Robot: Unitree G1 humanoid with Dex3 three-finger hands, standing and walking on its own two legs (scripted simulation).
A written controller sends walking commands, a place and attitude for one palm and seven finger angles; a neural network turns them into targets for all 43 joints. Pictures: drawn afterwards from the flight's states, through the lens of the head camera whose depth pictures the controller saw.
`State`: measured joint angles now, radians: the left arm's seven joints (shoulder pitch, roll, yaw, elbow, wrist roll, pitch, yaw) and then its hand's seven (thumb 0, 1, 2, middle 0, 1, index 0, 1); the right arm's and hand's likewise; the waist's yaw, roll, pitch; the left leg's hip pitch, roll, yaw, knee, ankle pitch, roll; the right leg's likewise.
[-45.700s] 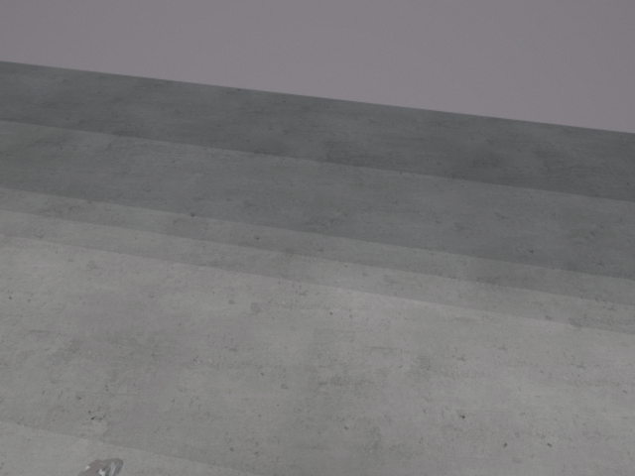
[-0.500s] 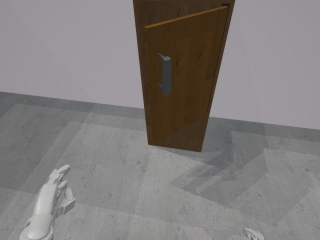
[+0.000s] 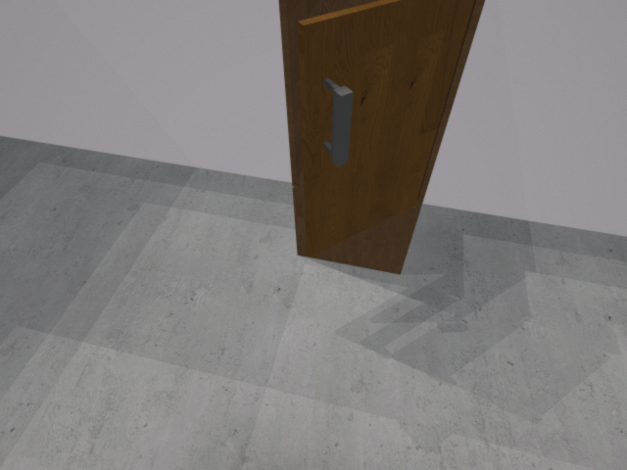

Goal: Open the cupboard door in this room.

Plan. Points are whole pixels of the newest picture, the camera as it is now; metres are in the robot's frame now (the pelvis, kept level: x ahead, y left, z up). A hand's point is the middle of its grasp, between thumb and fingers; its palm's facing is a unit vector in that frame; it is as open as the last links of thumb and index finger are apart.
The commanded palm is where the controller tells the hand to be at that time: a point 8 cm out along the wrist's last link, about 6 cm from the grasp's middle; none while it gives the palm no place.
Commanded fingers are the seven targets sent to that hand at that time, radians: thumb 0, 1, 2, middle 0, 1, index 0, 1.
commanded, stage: let the arm hang, fingers relaxed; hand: left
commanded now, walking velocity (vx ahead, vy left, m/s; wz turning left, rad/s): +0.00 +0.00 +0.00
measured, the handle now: (334, 123) +0.67 +0.00 +0.06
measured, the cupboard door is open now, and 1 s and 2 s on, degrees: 44 44 44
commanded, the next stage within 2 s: look to check the result in 0.46 s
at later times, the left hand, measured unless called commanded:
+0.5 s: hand out of the picture +0.08 +0.21 -0.16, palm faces -0.01 -0.96 -0.27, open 7.3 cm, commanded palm none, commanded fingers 0.00 0.90 0.90 -0.20 -0.30 -0.20 -0.30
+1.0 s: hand out of the picture +0.09 +0.23 -0.16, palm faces -0.04 -0.95 -0.31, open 7.4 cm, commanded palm none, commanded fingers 0.00 0.90 0.90 -0.20 -0.30 -0.20 -0.30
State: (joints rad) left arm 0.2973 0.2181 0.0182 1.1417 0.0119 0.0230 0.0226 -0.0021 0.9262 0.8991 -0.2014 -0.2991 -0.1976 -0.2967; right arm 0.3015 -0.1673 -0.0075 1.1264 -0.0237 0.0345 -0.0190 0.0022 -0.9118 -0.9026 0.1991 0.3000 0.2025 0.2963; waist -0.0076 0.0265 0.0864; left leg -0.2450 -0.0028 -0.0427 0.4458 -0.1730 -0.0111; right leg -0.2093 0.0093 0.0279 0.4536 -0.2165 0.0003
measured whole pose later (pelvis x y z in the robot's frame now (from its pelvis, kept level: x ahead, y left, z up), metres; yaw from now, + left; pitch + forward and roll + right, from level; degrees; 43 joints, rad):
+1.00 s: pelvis +0.03 +0.00 +0.01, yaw -1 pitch -2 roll +0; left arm 0.12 0.29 0.01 1.14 0.01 -0.01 0.01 0.00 0.91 0.90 -0.20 -0.30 -0.20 -0.30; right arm 0.12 -0.29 -0.01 1.13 -0.02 0.01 -0.01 0.00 -0.91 -0.90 0.20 0.30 0.20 0.30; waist -0.01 0.01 0.08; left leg -0.16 0.00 -0.03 0.35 -0.17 -0.01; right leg -0.12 0.01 0.04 0.36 -0.20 0.00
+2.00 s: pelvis +0.02 +0.00 -0.01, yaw -27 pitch +1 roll +0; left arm 0.19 0.27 0.10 0.93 0.03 0.06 -0.01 0.00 0.91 0.90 -0.20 -0.30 -0.20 -0.30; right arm 0.10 -0.20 -0.03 0.88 -0.03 0.01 -0.05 0.00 -0.91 -0.90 0.20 0.30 0.20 0.30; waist 0.03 -0.05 0.11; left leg -0.26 0.04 -0.03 0.54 -0.29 -0.03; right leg -0.48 0.09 0.10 0.90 -0.46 0.03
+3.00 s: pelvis +0.04 -0.06 -0.01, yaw -65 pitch +1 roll -1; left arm 0.19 0.26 0.09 0.93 0.03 0.06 -0.05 0.00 0.91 0.90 -0.20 -0.30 -0.20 -0.30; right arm 0.24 -0.21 -0.02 0.87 -0.04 -0.04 -0.02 0.00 -0.91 -0.90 0.20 0.30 0.20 0.30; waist -0.01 -0.04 0.07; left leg -0.26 0.09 0.11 0.55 -0.31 -0.01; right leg -0.48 0.01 0.01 1.03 -0.44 0.01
